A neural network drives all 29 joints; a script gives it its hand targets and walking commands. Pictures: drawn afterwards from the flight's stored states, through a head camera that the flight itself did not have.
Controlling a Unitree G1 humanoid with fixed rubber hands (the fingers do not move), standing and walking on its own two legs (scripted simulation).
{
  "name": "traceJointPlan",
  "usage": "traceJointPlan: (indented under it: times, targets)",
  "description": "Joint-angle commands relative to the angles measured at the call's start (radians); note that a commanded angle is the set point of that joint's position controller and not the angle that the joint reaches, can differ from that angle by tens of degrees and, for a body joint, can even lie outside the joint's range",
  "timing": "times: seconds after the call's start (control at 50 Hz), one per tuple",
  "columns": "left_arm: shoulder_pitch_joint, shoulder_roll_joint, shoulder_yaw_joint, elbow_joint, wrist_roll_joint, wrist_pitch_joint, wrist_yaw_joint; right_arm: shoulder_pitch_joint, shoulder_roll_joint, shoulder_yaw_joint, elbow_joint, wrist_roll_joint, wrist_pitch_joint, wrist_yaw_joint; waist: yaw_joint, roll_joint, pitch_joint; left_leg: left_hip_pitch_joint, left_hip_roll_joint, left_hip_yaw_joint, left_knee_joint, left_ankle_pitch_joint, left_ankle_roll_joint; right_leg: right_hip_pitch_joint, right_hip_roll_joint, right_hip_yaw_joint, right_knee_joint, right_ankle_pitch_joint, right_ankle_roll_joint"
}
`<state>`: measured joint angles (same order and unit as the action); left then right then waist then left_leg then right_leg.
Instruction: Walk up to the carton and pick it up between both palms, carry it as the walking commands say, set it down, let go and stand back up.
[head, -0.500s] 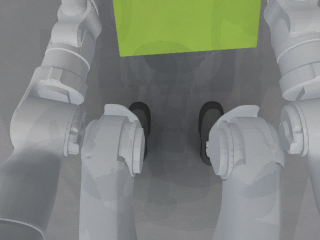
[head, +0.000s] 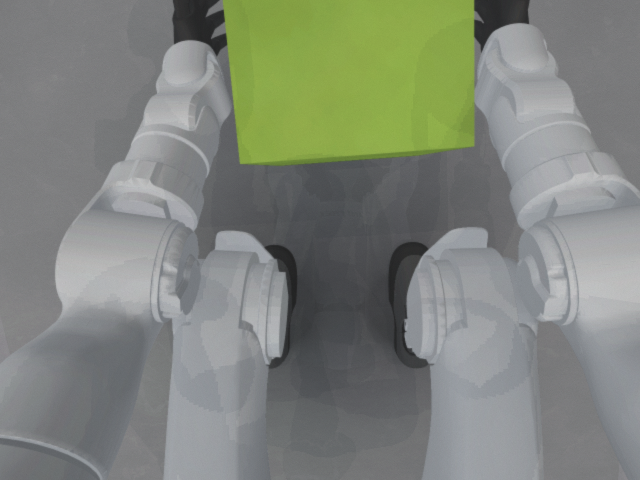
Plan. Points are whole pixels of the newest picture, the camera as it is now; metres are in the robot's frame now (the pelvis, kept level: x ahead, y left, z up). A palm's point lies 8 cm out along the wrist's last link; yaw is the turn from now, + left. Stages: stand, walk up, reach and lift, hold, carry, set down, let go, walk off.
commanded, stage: reach and lift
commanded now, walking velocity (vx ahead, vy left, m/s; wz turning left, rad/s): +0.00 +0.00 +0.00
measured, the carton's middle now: (345, 71) +0.50 -0.01 -0.23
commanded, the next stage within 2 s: none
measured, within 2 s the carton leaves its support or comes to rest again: leaves its support in 0.24 s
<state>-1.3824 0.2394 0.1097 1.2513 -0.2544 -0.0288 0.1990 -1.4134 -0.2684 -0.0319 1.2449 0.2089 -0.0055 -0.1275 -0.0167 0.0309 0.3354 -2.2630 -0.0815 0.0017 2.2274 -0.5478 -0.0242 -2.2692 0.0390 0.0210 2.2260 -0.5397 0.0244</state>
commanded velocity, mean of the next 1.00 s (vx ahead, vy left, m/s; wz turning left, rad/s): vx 0.00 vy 0.00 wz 0.00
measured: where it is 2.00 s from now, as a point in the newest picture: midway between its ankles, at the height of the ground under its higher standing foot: (340, 325)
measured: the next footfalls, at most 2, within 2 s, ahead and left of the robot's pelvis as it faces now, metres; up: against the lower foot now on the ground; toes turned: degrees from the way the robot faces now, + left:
none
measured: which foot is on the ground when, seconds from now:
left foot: down 0.00-1.00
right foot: down 0.00-1.00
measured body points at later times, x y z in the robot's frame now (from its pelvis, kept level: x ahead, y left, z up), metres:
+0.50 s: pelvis -0.02 +0.00 +0.01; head +0.34 -0.01 +0.27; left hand +0.53 +0.14 -0.16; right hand +0.54 -0.16 -0.15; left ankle +0.12 +0.12 -0.32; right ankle +0.12 -0.12 -0.32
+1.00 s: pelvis -0.02 +0.00 +0.04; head +0.34 -0.01 +0.31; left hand +0.54 +0.14 -0.10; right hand +0.54 -0.17 -0.09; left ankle +0.12 +0.12 -0.32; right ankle +0.12 -0.12 -0.32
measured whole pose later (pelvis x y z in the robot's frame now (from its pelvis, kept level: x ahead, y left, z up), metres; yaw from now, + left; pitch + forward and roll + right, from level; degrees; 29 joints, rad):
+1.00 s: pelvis -0.02 +0.00 +0.04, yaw -2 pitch +25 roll +1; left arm -1.32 0.16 0.36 0.71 -0.04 0.29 0.18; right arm -1.38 -0.18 -0.31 0.76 0.00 0.27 -0.09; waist -0.01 0.00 0.52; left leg -2.01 -0.12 -0.04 2.12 -0.55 -0.06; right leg -2.03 0.08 0.03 2.11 -0.52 0.04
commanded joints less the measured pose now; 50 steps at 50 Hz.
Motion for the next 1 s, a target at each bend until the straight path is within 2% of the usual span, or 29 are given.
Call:
traceJointPlan:
  times: [0.0,0.04,0.1,0.12,0.18,0.22,0.24,0.28,0.3,0.34,0.36,0.38,0.4,0.44,0.48,0.5,0.52,0.54,0.56,0.66,0.7,0.72,0.8,0.82,0.84,0.86,0.92,0.94,0.98]
  targets:
    - [-0.518,-0.867,-0.185,-0.259,0.040,0.022,-0.250,-0.509,0.852,0.155,-0.232,-0.027,0.015,0.225,-0.003,-0.040,-1.108,0.400,-0.077,0.042,-0.180,0.206,0.016,0.472,0.087,-0.049,-0.173,0.221,-0.036]
    - [-0.520,-0.889,-0.203,-0.297,0.035,0.023,-0.252,-0.521,0.886,0.184,-0.261,-0.001,0.014,0.227,0.015,-0.022,-1.179,0.429,-0.073,0.060,-0.164,0.244,0.010,0.518,0.085,-0.044,-0.166,0.272,-0.034]
    - [-0.504,-0.930,-0.208,-0.306,0.022,0.029,-0.262,-0.494,0.907,0.204,-0.310,-0.003,0.017,0.223,-0.004,-0.066,-1.222,0.424,-0.082,0.069,-0.145,0.285,0.010,0.572,0.089,-0.043,-0.175,0.328,-0.026]
    - [-0.468,-0.916,-0.216,-0.315,0.028,0.032,-0.265,-0.478,0.907,0.208,-0.304,0.004,0.024,0.221,0.003,-0.043,-1.229,0.429,-0.076,0.067,-0.147,0.285,0.014,0.563,0.086,-0.043,-0.169,0.335,-0.025]
    - [-0.512,-0.935,-0.260,-0.437,0.001,0.025,-0.253,-0.456,0.954,0.237,-0.383,0.037,0.024,0.209,0.016,-0.044,-1.384,0.531,-0.080,0.070,-0.155,0.347,0.011,0.656,0.101,-0.045,-0.171,0.399,-0.020]
    - [-0.545,-0.963,-0.304,-0.500,-0.044,0.021,-0.249,-0.461,0.952,0.258,-0.420,0.041,0.026,0.201,-0.013,-0.052,-1.495,0.562,-0.085,0.081,-0.139,0.405,-0.002,0.714,0.097,-0.051,-0.163,0.460,-0.022]
    - [-0.567,-0.948,-0.305,-0.519,-0.033,0.025,-0.248,-0.462,0.957,0.262,-0.407,0.049,0.032,0.200,0.013,-0.047,-1.520,0.589,-0.084,0.085,-0.157,0.381,-0.003,0.715,0.102,-0.058,-0.168,0.429,-0.021]
    - [-0.578,-0.943,-0.334,-0.565,-0.055,0.042,-0.246,-0.448,0.981,0.267,-0.420,0.050,0.055,0.199,-0.005,-0.056,-1.584,0.633,-0.080,0.084,-0.165,0.370,-0.006,0.746,0.104,-0.063,-0.183,0.408,-0.018]
    - [-0.599,-0.950,-0.334,-0.556,-0.048,0.057,-0.248,-0.493,0.975,0.288,-0.442,0.056,0.061,0.195,0.030,-0.038,-1.620,0.650,-0.073,0.090,-0.159,0.345,-0.009,0.762,0.103,-0.055,-0.183,0.375,-0.022]
    - [-0.631,-0.960,-0.317,-0.564,-0.041,0.075,-0.250,-0.547,0.964,0.289,-0.482,0.053,0.080,0.200,0.029,-0.030,-1.653,0.680,-0.074,0.090,-0.184,0.310,-0.010,0.800,0.103,-0.059,-0.192,0.331,-0.026]
    - [-0.633,-0.960,-0.313,-0.548,-0.030,0.088,-0.251,-0.558,0.962,0.273,-0.432,0.041,0.095,0.198,0.042,-0.026,-1.608,0.648,-0.065,0.093,-0.191,0.266,-0.014,0.792,0.091,-0.056,-0.192,0.297,-0.029]
    - [-0.691,-0.951,-0.326,-0.608,-0.054,0.093,-0.255,-0.570,0.964,0.273,-0.486,0.038,0.106,0.202,0.026,-0.043,-1.719,0.678,-0.072,0.101,-0.189,0.263,-0.015,0.850,0.102,-0.055,-0.202,0.300,-0.034]
    - [-0.721,-0.956,-0.347,-0.659,-0.052,0.100,-0.254,-0.584,0.976,0.262,-0.493,0.049,0.119,0.210,0.023,0.001,-1.770,0.746,-0.072,0.097,-0.204,0.276,-0.016,0.869,0.098,-0.069,-0.190,0.304,-0.034]
    - [-0.793,-0.995,-0.358,-0.728,-0.060,0.108,-0.249,-0.595,1.004,0.268,-0.527,0.045,0.130,0.219,0.000,0.015,-1.815,0.827,-0.069,0.086,-0.210,0.324,-0.014,0.846,0.105,-0.091,-0.183,0.324,-0.031]
    - [-0.818,-1.020,-0.343,-0.708,-0.052,0.125,-0.252,-0.633,1.036,0.258,-0.510,0.040,0.142,0.228,0.021,0.004,-1.765,0.771,-0.068,0.103,-0.217,0.275,-0.014,0.807,0.102,-0.089,-0.202,0.276,-0.034]
    - [-0.800,-1.050,-0.345,-0.698,-0.037,0.144,-0.253,-0.625,1.043,0.239,-0.527,0.023,0.155,0.233,-0.004,0.015,-1.787,0.814,-0.077,0.090,-0.232,0.280,-0.010,0.815,0.102,-0.096,-0.207,0.273,-0.036]
    - [-0.814,-1.049,-0.324,-0.694,-0.026,0.153,-0.255,-0.642,1.053,0.223,-0.520,0.013,0.165,0.241,0.012,0.020,-1.750,0.795,-0.076,0.090,-0.248,0.233,-0.009,0.795,0.096,-0.096,-0.219,0.217,-0.038]
    - [-0.803,-1.072,-0.310,-0.674,-0.017,0.161,-0.256,-0.651,1.021,0.208,-0.507,-0.014,0.170,0.249,-0.016,0.014,-1.712,0.805,-0.078,0.085,-0.256,0.182,-0.011,0.740,0.095,-0.103,-0.227,0.149,-0.037]
    - [-0.755,-1.092,-0.271,-0.573,0.020,0.180,-0.262,-0.651,1.045,0.203,-0.459,-0.038,0.179,0.258,0.006,-0.010,-1.587,0.730,-0.078,0.069,-0.275,0.135,-0.001,0.684,0.089,-0.114,-0.227,0.113,-0.037]
    - [-0.768,-1.107,-0.269,-0.597,0.069,0.225,-0.269,-0.677,1.046,0.200,-0.499,-0.065,0.222,0.298,-0.002,-0.014,-1.618,0.782,-0.083,0.062,-0.292,0.098,0.007,0.674,0.081,-0.112,-0.247,0.066,-0.032]
    - [-0.815,-1.091,-0.288,-0.678,0.060,0.236,-0.276,-0.695,1.084,0.213,-0.554,-0.057,0.239,0.304,0.022,-0.014,-1.716,0.795,-0.080,0.075,-0.290,0.116,0.008,0.732,0.083,-0.100,-0.256,0.102,-0.031]
    - [-0.802,-1.124,-0.278,-0.659,0.068,0.248,-0.281,-0.668,1.077,0.207,-0.537,-0.073,0.249,0.310,-0.004,-0.019,-1.729,0.786,-0.083,0.075,-0.289,0.115,0.004,0.737,0.082,-0.099,-0.269,0.109,-0.034]
    - [-0.790,-1.155,-0.298,-0.722,0.063,0.274,-0.289,-0.697,1.100,0.236,-0.617,-0.069,0.267,0.302,-0.014,-0.035,-1.887,0.842,-0.090,0.084,-0.299,0.163,0.003,0.823,0.090,-0.109,-0.286,0.158,-0.024]
    - [-0.817,-1.147,-0.326,-0.755,0.053,0.273,-0.286,-0.688,1.129,0.242,-0.604,-0.054,0.275,0.302,0.009,-0.004,-1.905,0.837,-0.089,0.094,-0.295,0.170,0.000,0.839,0.089,-0.106,-0.277,0.169,-0.024]
    - [-0.814,-1.142,-0.321,-0.767,0.058,0.274,-0.292,-0.622,1.149,0.233,-0.574,-0.085,0.287,0.305,-0.015,-0.037,-1.898,0.856,-0.087,0.085,-0.309,0.181,-0.002,0.826,0.090,-0.119,-0.282,0.177,-0.016]
    - [-0.789,-1.151,-0.311,-0.740,0.081,0.284,-0.296,-0.575,1.165,0.230,-0.521,-0.085,0.299,0.305,0.020,-0.017,-1.881,0.824,-0.085,0.108,-0.300,0.180,-0.008,0.842,0.097,-0.104,-0.299,0.183,-0.021]
    - [-0.690,-1.171,-0.323,-0.718,0.115,0.301,-0.309,-0.536,1.171,0.247,-0.560,-0.103,0.304,0.305,0.023,0.012,-1.886,0.781,-0.083,0.107,-0.302,0.225,-0.010,0.884,0.094,-0.089,-0.305,0.254,-0.014]
    - [-0.694,-1.167,-0.341,-0.761,0.095,0.296,-0.312,-0.520,1.194,0.260,-0.596,-0.110,0.305,0.301,0.020,-0.034,-1.960,0.821,-0.089,0.092,-0.307,0.264,-0.005,0.903,0.099,-0.102,-0.290,0.283,-0.008]
    - [-0.646,-1.144,-0.364,-0.779,0.105,0.302,-0.312,-0.531,1.159,0.310,-0.668,-0.089,0.303,0.298,0.056,-0.025,-2.036,0.824,-0.087,0.115,-0.293,0.316,-0.010,0.975,0.102,-0.081,-0.299,0.342,-0.003]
